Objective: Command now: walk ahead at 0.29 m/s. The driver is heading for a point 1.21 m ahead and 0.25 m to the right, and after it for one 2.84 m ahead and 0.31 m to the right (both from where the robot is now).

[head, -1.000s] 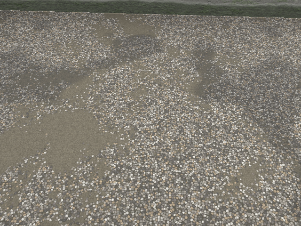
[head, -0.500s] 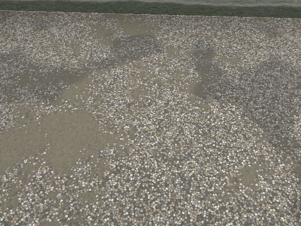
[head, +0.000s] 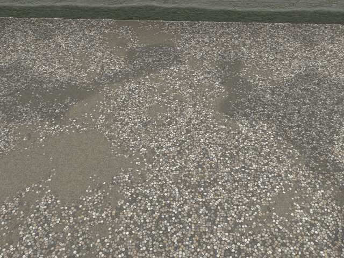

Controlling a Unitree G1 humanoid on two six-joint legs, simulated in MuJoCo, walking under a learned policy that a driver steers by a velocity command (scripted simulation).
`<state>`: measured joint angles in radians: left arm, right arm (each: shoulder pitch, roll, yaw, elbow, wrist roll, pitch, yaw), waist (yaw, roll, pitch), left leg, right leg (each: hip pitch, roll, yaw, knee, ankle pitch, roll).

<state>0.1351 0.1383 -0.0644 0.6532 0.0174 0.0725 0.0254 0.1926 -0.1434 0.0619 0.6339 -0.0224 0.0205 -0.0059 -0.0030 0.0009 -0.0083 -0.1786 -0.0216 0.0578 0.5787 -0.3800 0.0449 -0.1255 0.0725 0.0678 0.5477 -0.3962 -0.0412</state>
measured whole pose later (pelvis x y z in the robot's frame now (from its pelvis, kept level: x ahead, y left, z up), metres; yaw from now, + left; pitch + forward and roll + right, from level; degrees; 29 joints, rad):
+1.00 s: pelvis +0.00 +0.00 +0.02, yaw +0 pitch +1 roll +0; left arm 0.31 0.22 -0.08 0.79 0.05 0.09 0.04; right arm 0.33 -0.23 0.05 0.70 -0.03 0.03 0.01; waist 0.00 0.00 -0.02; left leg -0.11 -0.05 0.04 0.33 -0.23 0.06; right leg -0.07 0.05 0.08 0.34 -0.27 -0.03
